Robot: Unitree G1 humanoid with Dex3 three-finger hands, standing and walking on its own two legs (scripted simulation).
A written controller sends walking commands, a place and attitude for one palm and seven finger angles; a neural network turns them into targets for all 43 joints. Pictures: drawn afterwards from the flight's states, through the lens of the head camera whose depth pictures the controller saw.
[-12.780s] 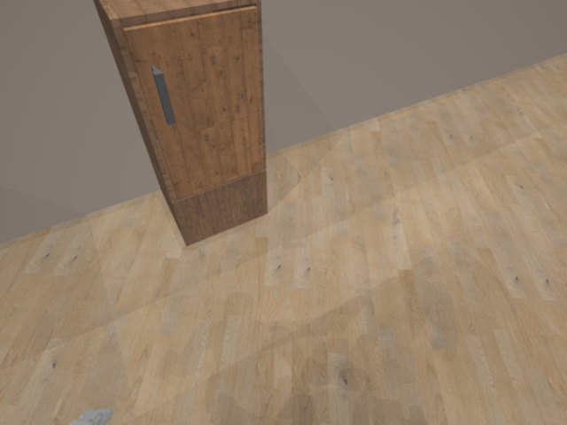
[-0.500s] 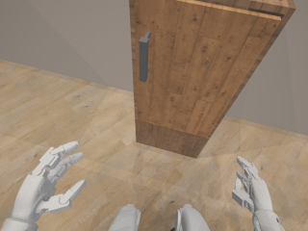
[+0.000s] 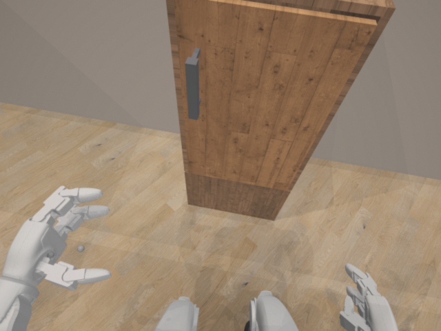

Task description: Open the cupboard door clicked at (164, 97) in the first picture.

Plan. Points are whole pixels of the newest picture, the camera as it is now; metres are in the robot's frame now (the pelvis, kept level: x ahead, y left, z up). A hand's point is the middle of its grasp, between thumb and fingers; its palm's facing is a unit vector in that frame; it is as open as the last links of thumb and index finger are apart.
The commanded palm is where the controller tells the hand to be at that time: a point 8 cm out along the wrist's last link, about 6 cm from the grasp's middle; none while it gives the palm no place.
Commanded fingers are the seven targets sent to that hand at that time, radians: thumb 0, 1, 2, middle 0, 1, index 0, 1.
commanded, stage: raise the hand with hooked fingers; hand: left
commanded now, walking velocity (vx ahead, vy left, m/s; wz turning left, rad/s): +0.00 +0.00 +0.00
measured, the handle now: (195, 85) +0.60 +0.09 +0.07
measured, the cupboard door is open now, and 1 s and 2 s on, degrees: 0 0 0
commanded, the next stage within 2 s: move the hooked fingers beside the handle in 1.06 s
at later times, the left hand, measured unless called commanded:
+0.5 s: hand (59, 214) +0.28 +0.27 +0.07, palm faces -0.12 -0.99 -0.07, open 13.9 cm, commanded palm +0.26 +0.31 +0.08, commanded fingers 0.00 -0.50 0.30 -0.30 -1.20 -0.30 -1.20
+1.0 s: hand (66, 208) +0.29 +0.26 +0.07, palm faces -0.13 -0.99 -0.05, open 14.0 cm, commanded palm +0.27 +0.31 +0.08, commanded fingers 0.00 -0.50 0.30 -0.30 -1.20 -0.30 -1.20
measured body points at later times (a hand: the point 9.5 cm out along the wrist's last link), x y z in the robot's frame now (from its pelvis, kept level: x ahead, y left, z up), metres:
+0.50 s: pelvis +0.00 +0.00 +0.01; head +0.08 +0.02 +0.45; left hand +0.28 +0.32 +0.08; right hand +0.19 -0.24 -0.06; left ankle +0.01 +0.11 -0.64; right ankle +0.07 -0.14 -0.64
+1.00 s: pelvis +0.01 -0.01 +0.01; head +0.09 +0.01 +0.45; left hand +0.29 +0.32 +0.08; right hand +0.17 -0.26 -0.06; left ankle +0.01 +0.11 -0.64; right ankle +0.07 -0.14 -0.64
